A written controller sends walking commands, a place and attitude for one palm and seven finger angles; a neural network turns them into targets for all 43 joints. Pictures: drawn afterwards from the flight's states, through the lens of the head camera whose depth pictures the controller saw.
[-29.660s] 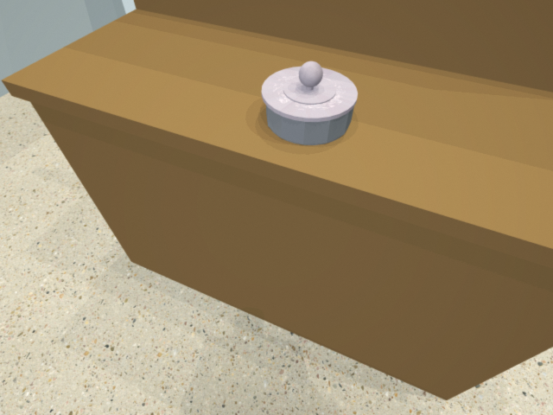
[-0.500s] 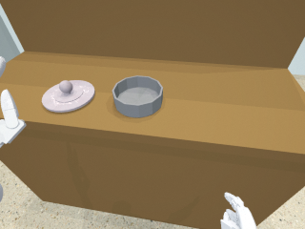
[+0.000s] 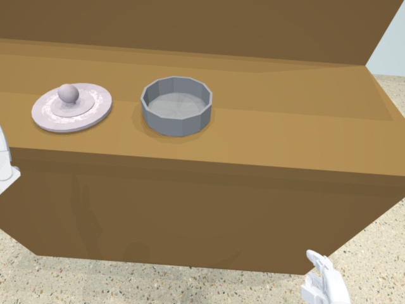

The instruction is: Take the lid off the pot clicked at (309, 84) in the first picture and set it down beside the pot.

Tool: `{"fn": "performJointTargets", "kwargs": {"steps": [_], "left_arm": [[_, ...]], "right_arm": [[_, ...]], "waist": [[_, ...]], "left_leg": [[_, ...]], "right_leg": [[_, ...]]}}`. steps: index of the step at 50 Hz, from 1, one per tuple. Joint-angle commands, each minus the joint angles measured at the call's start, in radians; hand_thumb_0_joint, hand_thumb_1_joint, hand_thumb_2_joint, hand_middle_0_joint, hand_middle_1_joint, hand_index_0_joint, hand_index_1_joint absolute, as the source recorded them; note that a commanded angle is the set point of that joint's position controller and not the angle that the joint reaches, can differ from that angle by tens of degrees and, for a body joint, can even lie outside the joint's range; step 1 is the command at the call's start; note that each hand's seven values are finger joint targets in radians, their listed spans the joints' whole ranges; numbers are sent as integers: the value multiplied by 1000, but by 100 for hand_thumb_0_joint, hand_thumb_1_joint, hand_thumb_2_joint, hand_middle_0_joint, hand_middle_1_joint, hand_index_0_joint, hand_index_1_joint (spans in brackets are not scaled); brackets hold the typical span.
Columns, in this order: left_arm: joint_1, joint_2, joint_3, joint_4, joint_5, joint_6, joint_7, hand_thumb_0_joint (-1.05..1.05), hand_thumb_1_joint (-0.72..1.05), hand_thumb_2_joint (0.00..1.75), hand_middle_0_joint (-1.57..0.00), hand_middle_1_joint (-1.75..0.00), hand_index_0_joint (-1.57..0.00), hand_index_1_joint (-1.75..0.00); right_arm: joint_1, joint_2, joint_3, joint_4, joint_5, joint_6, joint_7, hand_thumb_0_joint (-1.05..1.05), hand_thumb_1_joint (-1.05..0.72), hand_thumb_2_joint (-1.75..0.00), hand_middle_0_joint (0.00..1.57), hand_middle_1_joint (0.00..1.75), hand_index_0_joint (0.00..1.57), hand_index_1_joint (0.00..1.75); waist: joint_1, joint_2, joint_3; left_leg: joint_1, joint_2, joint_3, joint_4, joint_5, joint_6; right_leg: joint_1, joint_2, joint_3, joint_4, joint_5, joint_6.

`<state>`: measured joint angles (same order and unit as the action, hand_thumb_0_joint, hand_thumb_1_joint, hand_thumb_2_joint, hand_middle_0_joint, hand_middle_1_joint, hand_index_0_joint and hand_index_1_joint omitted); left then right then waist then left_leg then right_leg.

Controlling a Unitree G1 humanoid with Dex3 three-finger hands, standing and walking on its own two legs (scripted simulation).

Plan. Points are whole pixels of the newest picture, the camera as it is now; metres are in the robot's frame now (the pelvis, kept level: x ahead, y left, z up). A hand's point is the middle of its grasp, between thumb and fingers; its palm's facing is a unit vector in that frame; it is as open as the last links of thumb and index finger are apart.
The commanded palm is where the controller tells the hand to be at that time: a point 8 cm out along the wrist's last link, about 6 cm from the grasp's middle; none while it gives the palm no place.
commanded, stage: step back with the hand held close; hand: left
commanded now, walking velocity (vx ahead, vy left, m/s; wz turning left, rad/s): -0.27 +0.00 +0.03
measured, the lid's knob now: (68, 93) +0.52 +0.35 +0.12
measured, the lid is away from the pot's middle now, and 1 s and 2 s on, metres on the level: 0.25 0.25 0.25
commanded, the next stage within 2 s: stop stepping back and stand still in 0.78 s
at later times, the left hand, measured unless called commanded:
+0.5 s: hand out of the picture +0.11 +0.26 +0.28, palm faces +0.54 -0.78 -0.33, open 7.4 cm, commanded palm +0.04 +0.31 +0.29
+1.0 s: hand out of the picture +0.01 +0.28 +0.26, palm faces +0.37 -0.85 -0.38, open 7.4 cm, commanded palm -0.08 +0.34 +0.29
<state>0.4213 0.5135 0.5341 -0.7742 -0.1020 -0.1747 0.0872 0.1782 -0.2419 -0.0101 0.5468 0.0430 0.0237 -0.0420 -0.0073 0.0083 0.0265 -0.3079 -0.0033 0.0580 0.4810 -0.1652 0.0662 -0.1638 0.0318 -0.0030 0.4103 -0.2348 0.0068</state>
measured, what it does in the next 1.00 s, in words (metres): walks backwards: right foot, then left foot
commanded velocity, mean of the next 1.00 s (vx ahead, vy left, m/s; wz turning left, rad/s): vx -0.25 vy -0.02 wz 0.01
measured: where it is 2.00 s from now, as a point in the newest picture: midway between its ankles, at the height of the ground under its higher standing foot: outside the picture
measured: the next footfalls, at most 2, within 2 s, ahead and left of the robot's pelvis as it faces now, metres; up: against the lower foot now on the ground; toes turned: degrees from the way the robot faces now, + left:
right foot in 0.66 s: -0.10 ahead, -0.12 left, +0.00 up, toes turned -1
left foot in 0.84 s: -0.07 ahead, +0.15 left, +0.00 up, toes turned +0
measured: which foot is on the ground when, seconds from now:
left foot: down 0.00-0.66, up 0.68-0.82, down 0.84-1.00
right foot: down 0.00-0.46, up 0.48-0.64, down 0.66-0.84, up 0.86-1.00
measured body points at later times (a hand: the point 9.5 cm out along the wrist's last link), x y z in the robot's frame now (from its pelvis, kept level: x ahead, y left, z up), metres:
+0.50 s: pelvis -0.08 +0.02 -0.02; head -0.08 +0.05 +0.43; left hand +0.07 +0.30 +0.29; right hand +0.08 -0.21 -0.09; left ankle +0.06 +0.07 -0.74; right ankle -0.02 -0.13 -0.73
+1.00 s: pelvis -0.22 +0.06 -0.01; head -0.18 +0.11 +0.44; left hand -0.01 +0.32 +0.28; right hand -0.06 -0.18 -0.07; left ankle -0.11 +0.15 -0.74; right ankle -0.22 -0.09 -0.67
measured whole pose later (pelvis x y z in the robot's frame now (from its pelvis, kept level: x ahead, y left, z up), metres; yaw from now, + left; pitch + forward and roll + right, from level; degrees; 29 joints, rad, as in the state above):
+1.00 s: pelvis -0.22 +0.06 -0.01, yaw -1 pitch +1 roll -4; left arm 0.35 0.55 0.62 -0.85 -0.14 -0.14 0.12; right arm 0.17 -0.15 -0.01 0.57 0.03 -0.10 0.00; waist -0.08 -0.06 0.07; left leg -0.46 0.04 0.00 0.54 -0.11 0.04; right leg -0.53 0.09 0.06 1.07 -0.48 0.03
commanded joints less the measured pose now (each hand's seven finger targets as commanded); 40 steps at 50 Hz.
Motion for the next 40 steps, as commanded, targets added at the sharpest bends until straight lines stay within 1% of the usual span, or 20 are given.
{"fn": "performJointTargets", "kwargs": {"steps": [1, 4, 10, 14, 17, 20, 21, 23, 24, 26, 29, 31, 32, 33, 34, 35, 36, 38, 39, 40], "left_arm": [[-18, 220, 198, -267, -5, -81, 44, 0, 90, 90, -20, -30, -20, -30], [-32, 218, 221, -246, -3, -95, 59, 0, 90, 90, -20, -30, -20, -30], [-122, 189, 200, -128, -2, -91, 73, 0, 90, 90, -20, -30, -20, -30], [-170, 174, 157, -108, 12, -88, 75, 0, 90, 90, -20, -30, -20, -30], [-181, 175, 136, -125, 25, -93, 83, 0, 90, 90, -20, -30, -20, -30], [-210, 164, 122, -144, 26, -98, 86, 0, 90, 90, -20, -30, -20, -30], [-205, 169, 135, -153, 24, -103, 89, 0, 90, 90, -20, -30, -20, -30], [-209, 179, 171, -184, 20, -106, 92, 0, 90, 90, -20, -30, -20, -30], [-230, 183, 177, -194, 16, -106, 88, 0, 90, 90, -20, -30, -20, -30], [-227, 191, 187, -168, 2, -98, 84, 0, 90, 90, -20, -30, -20, -30], [-177, 179, 168, -187, -11, -92, 78, 0, 90, 90, -20, -30, -20, -30], [-177, 193, 165, -176, -12, -90, 72, 0, 90, 90, -20, -30, -20, -30], [-166, 212, 166, -178, -1, -92, 72, 0, 90, 90, -20, -30, -20, -30], [-209, 223, 144, -207, 3, -108, 74, 0, 90, 90, -20, -30, -20, -30], [-267, 253, 150, -219, 16, -118, 81, 0, 90, 90, -20, -30, -20, -30], [-242, 228, 150, -151, 16, -94, 73, 0, 90, 90, -20, -30, -20, -30], [-252, 176, 110, -116, 15, -74, 64, 0, 90, 90, -20, -30, -20, -30], [-329, 181, 103, -85, 25, -71, 62, 0, 90, 90, -20, -30, -20, -30], [-326, 176, 101, -61, 23, -73, 67, 0, 90, 90, -20, -30, -20, -30], [-329, 183, 104, -72, 20, -78, 72, 0, 90, 90, -20, -30, -20, -30]], "right_arm": [[-91, -114, -49, -169, -11, -67, -12, 0, -90, -90, 20, 30, 20, 30], [-66, -113, -54, -154, -15, -97, -19, 0, -90, -90, 20, 30, 20, 30], [-31, -111, -59, -123, -10, -130, -31, 0, -90, -90, 20, 30, 20, 30], [-23, -105, -56, -101, -10, -134, -31, 0, -90, -90, 20, 30, 20, 30], [-18, -102, -51, -83, -16, -136, -30, 0, -90, -90, 20, 30, 20, 30], [-41, -106, -44, -102, -11, -132, -34, 0, -90, -90, 20, 30, 20, 30], [-48, -107, -42, -110, -14, -136, -38, 0, -90, -90, 20, 30, 20, 30], [-67, -111, -41, -127, -25, -144, -43, 0, -90, -90, 20, 30, 20, 30], [-61, -101, -46, -125, -32, -147, -40, 0, -90, -90, 20, 30, 20, 30], [-49, -93, -63, -115, -38, -151, -24, 0, -90, -90, 20, 30, 20, 30], [-50, -77, -64, -115, -36, -155, -13, 0, -90, -90, 20, 30, 20, 30], [-41, -78, -69, -97, -38, -135, -12, 0, -90, -90, 20, 30, 20, 30], [-18, -69, -66, -85, -37, -124, -11, 0, -90, -90, 20, 30, 20, 30], [-26, -67, -59, -75, -38, -119, -14, 0, -90, -90, 20, 30, 20, 30], [-46, -67, -50, -69, -35, -124, -17, 0, -90, -90, 20, 30, 20, 30], [-48, -73, -59, -64, -21, -121, -14, 0, -90, -90, 20, 30, 20, 30], [-53, -62, -58, -64, -11, -109, -13, 0, -90, -90, 20, 30, 20, 30], [-81, -63, -39, -69, -14, -107, -24, 0, -90, -90, 20, 30, 20, 30], [-76, -71, -35, -59, -13, -113, -33, 0, -90, -90, 20, 30, 20, 30], [-66, -87, -39, -51, -12, -117, -40, 0, -90, -90, 20, 30, 20, 30]], "waist": [[28, 177, -200], [17, 214, -185], [-9, 101, -130], [-23, -10, -95], [-30, -8, -93], [-30, 46, -53], [-27, 101, -53], [-12, 292, -90], [-9, 301, -124], [-6, 247, -168], [3, 223, -220], [-5, 173, -231], [-20, 62, -221], [-31, -80, -194], [-20, -162, -168], [-7, -217, -150], [-28, -211, -82], [-38, -120, 1], [-44, -52, 3], [-45, 31, -16]], "left_leg": [[32, 189, -239, -155, 107, 3], [-69, 208, -265, -210, -149, 7], [-146, 177, -261, -195, -414, -15], [-21, 117, -202, -16, -311, -33], [70, 94, -188, 121, -250, -37], [5, 128, -245, 34, -320, -24], [-42, 155, -279, -44, -379, -15], [-248, 264, -412, -334, -564, 15], [-281, 289, -413, -382, -568, 11], [-259, 285, -347, -361, -471, 9], [-124, 242, -287, -340, -379, -32], [-109, 208, -233, -231, -412, -89], [-26, 142, -172, -33, -335, -104], [92, 55, -114, 289, -204, -111], [45, -5, -75, 521, -261, -115], [-26, 17, -120, 684, -310, -85], [-75, 50, -154, 679, -300, -77], [-91, 87, -155, 389, -286, -76], [-59, 73, -132, 182, -209, -76], [-24, 80, -125, -20, 22, -67]], "right_leg": [[8, -39, 8, 81, 52, -16], [22, -27, 8, 134, -49, -20], [-33, -52, 29, 66, -145, -45], [-206, -135, 100, -93, -190, -75], [-329, -203, 146, -124, -167, -95], [-337, -144, 82, -46, -187, -70], [-306, -101, 50, 9, -224, -57], [-90, 23, -11, 307, -217, -26], [-47, 50, -6, 433, -247, -23], [-26, 64, 1, 491, -293, -27], [-13, 55, -34, 278, -293, -38], [28, -21, -14, 39, -216, -82], [-82, -130, 86, -113, -193, -127], [-273, -321, 268, -236, -93, -183], [-314, -425, 283, -247, 120, -207], [-365, -437, 248, -226, 68, -202], [-340, -398, 195, -173, 124, -182], [-256, -332, 123, -51, 353, -142], [-206, -290, 99, 16, 426, -114], [-160, -221, 65, 111, 436, -72]]}}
